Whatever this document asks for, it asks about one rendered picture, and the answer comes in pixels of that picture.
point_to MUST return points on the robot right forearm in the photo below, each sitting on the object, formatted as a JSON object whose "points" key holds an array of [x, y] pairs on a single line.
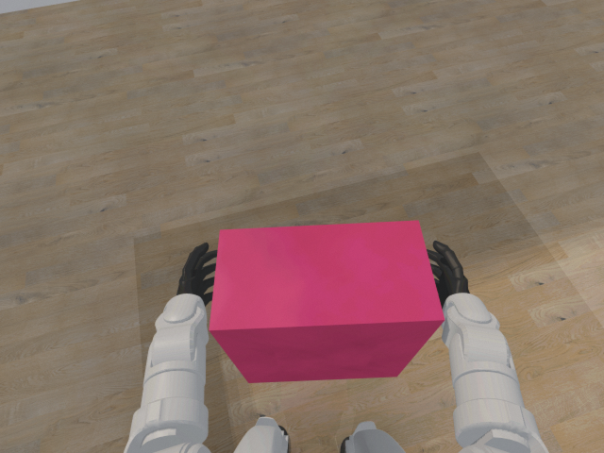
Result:
{"points": [[490, 408]]}

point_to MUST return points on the robot right shin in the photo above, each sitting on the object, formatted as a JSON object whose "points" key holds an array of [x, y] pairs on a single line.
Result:
{"points": [[364, 426]]}

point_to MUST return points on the robot left forearm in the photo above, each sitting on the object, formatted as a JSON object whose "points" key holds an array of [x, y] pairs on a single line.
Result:
{"points": [[172, 411]]}

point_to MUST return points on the robot shin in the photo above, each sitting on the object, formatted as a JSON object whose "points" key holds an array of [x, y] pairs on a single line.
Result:
{"points": [[267, 421], [364, 426]]}

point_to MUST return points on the robot left shin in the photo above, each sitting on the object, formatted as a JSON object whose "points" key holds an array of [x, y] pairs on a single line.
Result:
{"points": [[267, 421]]}

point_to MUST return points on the robot right hand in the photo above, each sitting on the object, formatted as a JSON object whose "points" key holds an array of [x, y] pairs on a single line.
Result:
{"points": [[450, 273]]}

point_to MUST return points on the carton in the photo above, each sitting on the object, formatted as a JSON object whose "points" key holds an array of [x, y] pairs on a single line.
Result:
{"points": [[296, 303]]}

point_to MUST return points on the robot left hand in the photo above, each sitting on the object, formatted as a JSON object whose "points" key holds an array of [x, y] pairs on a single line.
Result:
{"points": [[193, 273]]}

